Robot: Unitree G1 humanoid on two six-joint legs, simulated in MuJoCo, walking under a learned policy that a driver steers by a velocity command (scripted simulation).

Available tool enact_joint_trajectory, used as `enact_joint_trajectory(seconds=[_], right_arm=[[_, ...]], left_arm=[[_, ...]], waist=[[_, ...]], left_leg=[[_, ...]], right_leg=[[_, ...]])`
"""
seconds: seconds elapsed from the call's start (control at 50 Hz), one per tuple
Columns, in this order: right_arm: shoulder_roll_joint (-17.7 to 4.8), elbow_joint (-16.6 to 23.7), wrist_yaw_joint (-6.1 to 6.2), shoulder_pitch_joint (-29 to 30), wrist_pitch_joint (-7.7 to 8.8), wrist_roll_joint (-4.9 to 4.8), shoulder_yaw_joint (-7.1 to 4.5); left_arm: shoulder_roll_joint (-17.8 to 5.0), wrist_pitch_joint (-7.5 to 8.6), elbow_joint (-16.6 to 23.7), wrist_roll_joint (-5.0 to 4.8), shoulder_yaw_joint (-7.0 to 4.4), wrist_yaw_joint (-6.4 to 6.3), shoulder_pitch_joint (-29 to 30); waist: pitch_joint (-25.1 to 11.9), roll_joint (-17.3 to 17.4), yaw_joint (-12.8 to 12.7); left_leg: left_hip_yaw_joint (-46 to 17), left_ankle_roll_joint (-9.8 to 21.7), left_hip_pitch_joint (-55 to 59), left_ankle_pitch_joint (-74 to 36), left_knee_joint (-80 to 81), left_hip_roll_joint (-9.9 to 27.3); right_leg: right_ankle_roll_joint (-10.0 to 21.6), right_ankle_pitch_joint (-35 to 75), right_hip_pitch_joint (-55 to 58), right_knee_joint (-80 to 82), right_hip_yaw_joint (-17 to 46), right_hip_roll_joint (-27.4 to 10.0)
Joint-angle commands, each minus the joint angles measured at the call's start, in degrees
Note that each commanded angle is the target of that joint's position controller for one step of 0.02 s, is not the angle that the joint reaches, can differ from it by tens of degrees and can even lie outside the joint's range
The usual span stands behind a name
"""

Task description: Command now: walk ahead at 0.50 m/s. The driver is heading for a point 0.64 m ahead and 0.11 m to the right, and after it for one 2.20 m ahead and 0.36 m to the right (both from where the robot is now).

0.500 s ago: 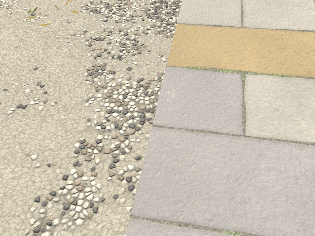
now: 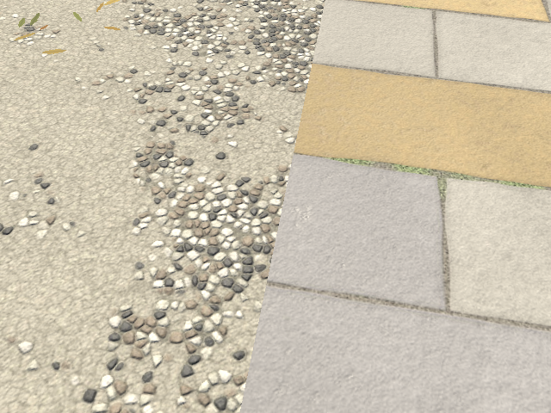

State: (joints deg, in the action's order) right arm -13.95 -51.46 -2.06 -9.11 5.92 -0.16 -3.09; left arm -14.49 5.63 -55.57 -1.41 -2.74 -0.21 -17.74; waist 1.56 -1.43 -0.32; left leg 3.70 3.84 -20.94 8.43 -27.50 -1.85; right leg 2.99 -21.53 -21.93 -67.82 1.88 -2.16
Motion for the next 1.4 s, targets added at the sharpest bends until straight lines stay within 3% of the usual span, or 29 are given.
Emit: enact_joint_trajectory(seconds=[0.02,0.1,0.22,0.34,0.4,0.44,0.46,0.48,0.5,0.52,0.54,0.58,0.62,0.68,0.8,0.92,0.98,1.0,1.02,1.04,1.06,1.08,1.1,1.12,1.14,1.18,1.22,1.32,1.4], right_arm=[[-4.18,1.30,-0.19,-2.11,0.81,0.75,-0.68],[-7.18,-0.74,1.01,-5.97,0.91,0.44,-1.36],[-7.82,-2.67,2.27,-11.19,-0.02,-0.21,-1.21],[-8.66,-5.51,2.59,-15.96,-1.35,-0.69,-1.67],[-9.88,-5.47,2.88,-13.98,-2.00,-0.90,-2.25],[-8.58,-4.60,2.86,-11.73,-2.41,-0.70,-1.70],[-6.49,-3.10,2.86,-12.72,-2.25,0.59,-0.70],[1.11,-3.51,2.11,-19.71,-0.83,-0.13,1.29],[-5.77,-3.81,1.85,-15.32,0.45,-1.56,-0.19],[-8.21,-2.06,1.70,-9.85,1.21,-2.52,-0.86],[-7.79,-1.69,2.13,-7.26,1.27,-2.26,-0.92],[-6.19,-1.84,2.49,-7.50,0.07,-1.14,-1.47],[-4.08,-2.23,2.65,-8.78,-1.20,-1.05,-1.42],[-4.38,-0.30,2.90,-3.26,-1.87,-0.39,-1.72],[-2.87,2.86,1.98,7.92,-1.29,-0.41,-1.15],[-3.32,6.14,0.16,15.47,-0.46,-1.11,-0.50],[-6.06,5.20,-0.28,9.71,0.06,-1.14,-1.56],[-8.02,2.73,-0.06,1.88,0.08,-0.93,-2.76],[-11.48,-0.28,0.42,-9.02,0.04,-0.47,-4.17],[-17.23,-1.88,0.75,-16.87,-0.30,0.36,-5.58],[-13.52,-2.05,0.60,-17.06,-0.43,-0.15,-4.18],[-10.36,-1.39,0.61,-12.19,-0.25,-0.57,-3.12],[-8.29,0.04,0.67,-6.95,-0.19,-0.46,-2.43],[-6.41,0.54,0.44,-3.02,-0.08,0.05,-1.82],[-4.93,0.62,0.28,-1.17,0.21,0.63,-1.33],[-4.66,-0.18,0.16,-1.56,0.41,0.66,-1.22],[-6.59,-1.15,0.88,-3.30,0.72,0.82,-1.68],[-7.37,-2.59,2.48,-6.53,0.65,1.04,-1.70],[-7.76,-3.67,3.02,-9.19,0.43,0.68,-1.58]], left_arm=[[-4.19,-0.03,3.53,0.27,-1.61,-0.52,-1.24],[-3.62,-1.36,5.30,0.90,-1.92,-0.88,3.56],[-2.09,-0.76,8.53,0.88,-1.42,0.00,14.99],[-2.27,0.05,11.93,0.15,-0.69,1.94,23.49],[-4.54,0.58,11.63,0.10,-1.44,2.57,19.56],[-9.05,0.61,6.74,0.49,-3.87,2.02,3.56],[-13.83,0.37,4.79,1.20,-5.00,1.36,-7.05],[-15.52,0.31,3.85,1.36,-5.01,1.94,-8.20],[-9.88,0.46,4.45,0.84,-3.52,1.99,-6.19],[-7.62,0.58,5.51,0.75,-2.78,1.77,-1.03],[-6.57,0.61,6.45,1.08,-2.27,1.85,3.54],[-4.03,0.84,6.39,2.05,-1.48,2.16,6.62],[-4.30,1.10,5.32,1.79,-1.54,2.12,5.28],[-6.74,1.06,4.01,1.75,-2.09,1.08,2.54],[-7.26,0.29,1.84,1.06,-1.98,-0.04,-2.55],[-8.14,-1.05,-1.16,0.50,-2.56,-0.44,-6.82],[-9.46,-1.75,-0.97,0.32,-3.10,-0.70,-4.35],[-8.90,-2.05,-0.68,0.31,-2.86,-0.70,-3.05],[-7.18,-2.11,0.24,0.86,-2.07,-0.70,-2.82],[-0.96,-1.12,0.96,1.34,-0.18,-0.08,-9.26],[-1.53,0.41,0.31,0.79,-0.07,0.26,-8.34],[-6.55,1.36,1.76,-0.86,-1.45,0.52,-3.21],[-7.22,1.68,2.89,-1.28,-1.55,0.33,0.79],[-6.91,1.43,3.12,-0.59,-1.88,-0.13,2.81],[-6.23,0.64,2.88,-0.04,-2.29,-0.50,2.06],[-3.61,-0.84,2.20,0.22,-2.14,-0.64,-0.22],[-3.27,-1.70,2.62,0.12,-2.26,-0.75,1.16],[-3.12,-1.73,4.92,0.19,-2.48,0.01,8.66],[-1.82,-1.61,7.59,0.26,-1.66,1.16,15.64]], waist=[[-4.67,5.78,-0.49],[-0.95,4.31,-0.34],[1.28,4.59,2.93],[3.92,4.93,5.14],[1.23,6.61,1.75],[-8.52,5.65,-5.94],[-17.58,-3.06,-8.40],[-23.78,-17.48,-4.05],[-19.75,-10.28,-5.74],[-12.04,-7.31,-4.92],[-8.11,-1.88,-2.97],[-4.73,-2.13,0.39],[-3.67,-2.53,1.47],[-0.81,-1.31,0.87],[1.59,-1.81,-2.25],[3.98,-2.25,-3.83],[0.12,-4.17,0.36],[-4.39,-3.79,4.43],[-11.92,-1.14,8.42],[-20.87,12.10,6.98],[-24.44,15.40,7.16],[-16.25,12.16,6.63],[-10.41,8.29,5.08],[-5.98,4.97,3.27],[-4.27,5.97,1.14],[-3.37,6.78,-0.56],[-1.74,5.92,-0.87],[0.36,4.86,1.08],[2.77,4.13,3.50]], left_leg=[[-18.42,9.25,12.43,-5.45,17.12,15.04],[-13.64,10.25,10.87,-9.78,20.65,14.61],[-8.20,7.56,14.63,-10.32,21.43,12.42],[-8.27,7.28,24.33,-11.72,17.42,16.15],[-7.91,5.73,26.46,-24.33,11.58,17.13],[-3.97,2.98,20.26,-35.44,-6.53,12.25],[-1.07,0.80,6.90,-15.53,-26.31,7.94],[-5.23,-1.81,-14.12,23.47,-42.77,-2.24],[-11.32,-0.67,-20.23,23.97,-48.90,1.26],[-9.80,0.27,-22.82,18.43,-48.78,4.10],[-8.34,0.14,-20.13,12.96,-46.11,7.09],[-8.36,-0.21,-14.24,7.88,-40.75,10.06],[-7.65,-0.85,-12.55,6.58,-37.39,10.61],[-7.24,-2.48,-18.16,-0.11,-29.81,11.16],[-4.77,-3.23,-18.23,-14.58,-11.56,8.70],[-4.21,-1.46,-19.38,-9.53,-3.35,7.01],[-1.74,0.97,-8.39,-4.06,-1.31,3.90],[-0.08,2.36,2.43,-4.63,-0.31,1.88],[-4.88,5.06,19.61,-5.95,-2.39,6.16],[-30.30,14.08,42.97,1.93,0.33,21.18],[-45.76,15.85,45.37,6.98,9.47,24.67],[-38.42,12.65,38.77,9.60,10.28,22.66],[-30.44,10.61,29.85,6.98,11.44,20.63],[-24.57,9.52,20.97,2.98,13.62,18.35],[-20.54,8.47,15.21,0.21,15.47,16.32],[-16.61,8.74,10.22,-2.10,18.43,14.69],[-13.08,9.18,9.77,-5.10,20.43,14.94],[-4.91,6.68,13.62,-10.05,21.70,14.00],[0.16,5.31,17.31,-11.00,22.48,14.47]], right_leg=[[0.41,6.16,-11.45,0.31,2.73,-6.33],[-1.63,12.98,-16.58,8.95,1.69,-7.27],[-2.44,27.49,-17.95,27.65,-0.60,-5.05],[-1.03,23.07,-19.19,36.58,-1.58,-3.10],[1.39,17.37,-10.79,38.90,-3.23,-0.68],[4.56,19.07,12.55,39.50,-4.57,1.40],[8.52,19.60,30.66,38.69,10.25,-10.99],[17.09,8.57,46.06,47.43,37.44,-21.39],[14.50,3.28,42.94,50.21,37.10,-19.31],[11.92,6.44,35.03,51.11,28.17,-17.51],[10.73,12.61,26.42,52.72,21.77,-15.43],[9.72,18.53,16.24,56.17,14.16,-12.00],[10.37,20.61,13.06,58.73,10.80,-10.91],[10.85,23.00,13.12,61.08,7.99,-10.92],[8.27,22.77,15.75,62.06,2.13,-8.52],[7.81,25.36,25.66,57.76,2.15,-12.56],[6.06,41.19,27.23,50.50,1.33,-12.89],[4.74,48.94,25.29,41.68,-0.78,-10.37],[2.81,43.09,16.18,27.43,-3.03,-7.21],[-1.67,18.09,-7.69,3.87,-5.27,2.18],[-1.47,-11.07,-16.27,-5.79,3.17,5.23],[-0.20,-8.92,-21.67,-9.86,4.88,1.50],[0.54,-3.51,-21.67,-8.07,2.98,-1.82],[0.49,1.06,-19.21,-4.18,1.85,-4.10],[0.52,4.01,-15.31,-0.81,2.22,-5.92],[0.08,6.31,-11.28,2.42,1.82,-6.74],[-0.76,10.44,-14.06,5.73,1.83,-7.17],[-1.37,24.94,-19.30,19.08,3.23,-5.37],[-0.81,29.63,-18.73,28.17,0.32,-3.68]])
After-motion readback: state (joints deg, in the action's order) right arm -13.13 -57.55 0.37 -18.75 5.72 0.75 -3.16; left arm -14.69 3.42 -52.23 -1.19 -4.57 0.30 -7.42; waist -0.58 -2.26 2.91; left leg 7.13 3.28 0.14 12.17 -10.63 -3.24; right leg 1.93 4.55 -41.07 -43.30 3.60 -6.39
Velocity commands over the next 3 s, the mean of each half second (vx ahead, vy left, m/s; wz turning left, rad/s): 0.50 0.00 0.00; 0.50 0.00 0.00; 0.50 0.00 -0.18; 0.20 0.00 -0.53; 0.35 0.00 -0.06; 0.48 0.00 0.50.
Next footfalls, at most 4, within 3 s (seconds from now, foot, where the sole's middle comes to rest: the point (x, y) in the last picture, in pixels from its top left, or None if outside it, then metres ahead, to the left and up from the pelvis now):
0.44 right None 0.42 -0.15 -0.77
1.02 left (248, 312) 0.73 0.09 -0.77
1.58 right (334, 223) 1.03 -0.16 -0.77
2.08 left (273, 190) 1.16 0.03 -0.77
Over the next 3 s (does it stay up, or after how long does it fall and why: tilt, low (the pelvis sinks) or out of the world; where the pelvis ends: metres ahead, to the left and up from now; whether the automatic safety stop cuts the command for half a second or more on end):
stays up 1.40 -0.16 -0.02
